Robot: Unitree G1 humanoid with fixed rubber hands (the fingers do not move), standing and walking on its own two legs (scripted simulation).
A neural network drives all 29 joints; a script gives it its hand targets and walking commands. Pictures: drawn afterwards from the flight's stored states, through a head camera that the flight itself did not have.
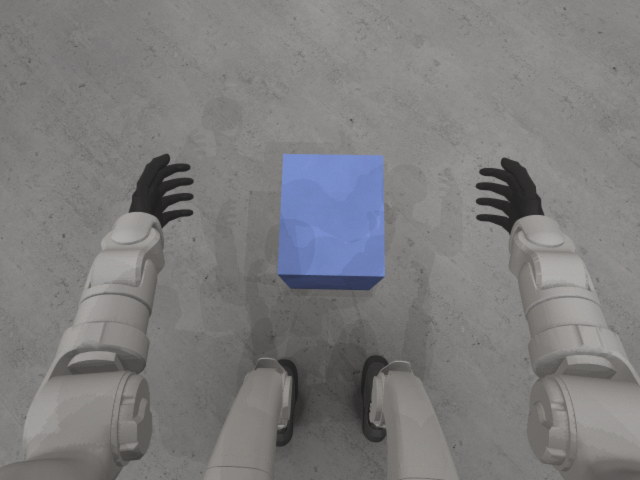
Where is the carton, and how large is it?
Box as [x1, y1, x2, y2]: [277, 154, 384, 289]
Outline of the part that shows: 283,154 277,273 290,288 369,289 384,276 382,155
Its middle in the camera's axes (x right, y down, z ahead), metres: +0.03 -0.02 +0.95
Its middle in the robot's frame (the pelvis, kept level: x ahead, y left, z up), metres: +0.52 +0.01 -0.54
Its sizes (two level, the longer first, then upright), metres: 0.262 0.216 0.294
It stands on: the floor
